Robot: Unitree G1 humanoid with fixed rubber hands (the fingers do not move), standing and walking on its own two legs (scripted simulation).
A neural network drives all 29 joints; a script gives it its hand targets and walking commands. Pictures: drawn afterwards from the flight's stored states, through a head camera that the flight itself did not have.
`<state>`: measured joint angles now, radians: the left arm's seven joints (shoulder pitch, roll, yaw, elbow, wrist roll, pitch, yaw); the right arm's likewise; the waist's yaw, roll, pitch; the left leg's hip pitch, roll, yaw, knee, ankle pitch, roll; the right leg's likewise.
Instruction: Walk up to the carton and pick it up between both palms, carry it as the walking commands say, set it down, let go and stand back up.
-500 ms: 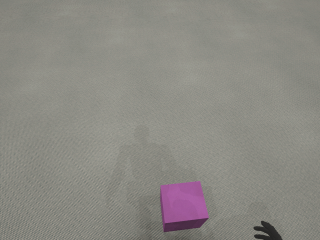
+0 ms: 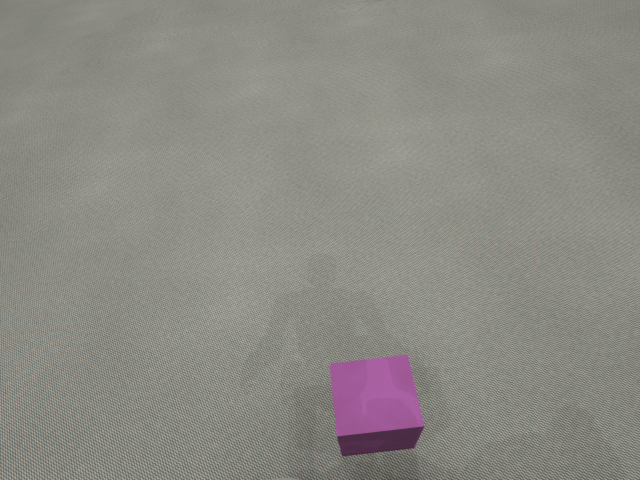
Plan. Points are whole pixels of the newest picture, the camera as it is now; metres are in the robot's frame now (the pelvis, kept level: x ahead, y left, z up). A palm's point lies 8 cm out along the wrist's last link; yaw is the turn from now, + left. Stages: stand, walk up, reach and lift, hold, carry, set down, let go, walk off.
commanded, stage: walk up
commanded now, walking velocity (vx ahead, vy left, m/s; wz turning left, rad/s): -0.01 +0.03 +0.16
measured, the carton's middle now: (373, 407) +0.38 -0.04 -0.65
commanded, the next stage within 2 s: none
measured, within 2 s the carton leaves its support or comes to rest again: neither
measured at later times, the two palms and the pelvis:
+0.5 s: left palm out of the picture +0.03 +0.26 -0.13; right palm out of the picture +0.03 -0.26 -0.13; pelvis -0.02 +0.00 +0.00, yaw -1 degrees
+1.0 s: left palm out of the picture -0.03 +0.23 -0.14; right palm out of the picture -0.02 -0.23 -0.14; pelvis -0.04 +0.00 +0.01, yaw +0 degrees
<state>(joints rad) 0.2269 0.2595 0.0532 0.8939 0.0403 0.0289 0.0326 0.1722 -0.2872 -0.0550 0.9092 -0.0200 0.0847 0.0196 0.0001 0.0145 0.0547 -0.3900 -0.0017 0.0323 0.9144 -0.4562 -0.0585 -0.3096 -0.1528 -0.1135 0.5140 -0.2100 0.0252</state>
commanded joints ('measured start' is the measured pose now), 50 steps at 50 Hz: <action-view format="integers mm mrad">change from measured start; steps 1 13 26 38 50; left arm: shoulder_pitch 30 49 91 26 108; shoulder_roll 178 65 157 72 -3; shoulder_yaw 45 -15 -8 -10 -21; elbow -28 47 59 137 197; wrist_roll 8 -29 -22 -13 -26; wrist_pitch -5 -9 -49 -45 -36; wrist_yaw -11 -33 -13 9 -5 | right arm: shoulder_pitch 4 23 110 80 88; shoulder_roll -32 -85 0 14 14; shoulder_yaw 16 18 24 19 41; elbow -53 3 34 106 169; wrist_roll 6 -6 -1 -2 3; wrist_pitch -21 -108 -63 -43 -96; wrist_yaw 2 -33 -39 -39 -51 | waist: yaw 16 13 24 12 20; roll -270 139 -230 -154 28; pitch -77 -20 -55 -8 31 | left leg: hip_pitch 66 278 84 87 181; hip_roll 8 211 30 29 117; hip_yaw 30 -118 -3 -55 -135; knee -208 -648 -373 -286 -653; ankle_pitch -22 517 45 68 263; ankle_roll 19 148 42 38 97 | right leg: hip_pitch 75 83 212 157 189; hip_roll -174 102 -177 -108 52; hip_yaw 142 54 386 226 120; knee -232 -20 -278 -253 -191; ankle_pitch -3 -67 399 253 50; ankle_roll -171 -20 -96 -167 -50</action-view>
